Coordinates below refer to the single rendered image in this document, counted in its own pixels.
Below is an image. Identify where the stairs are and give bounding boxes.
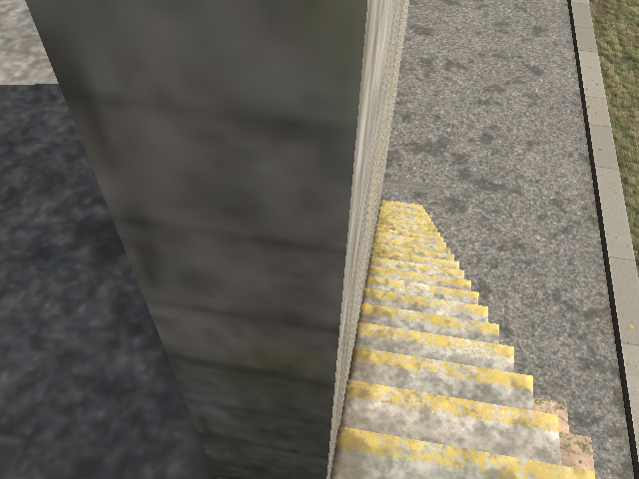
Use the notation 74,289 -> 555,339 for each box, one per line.
330,200 -> 595,479

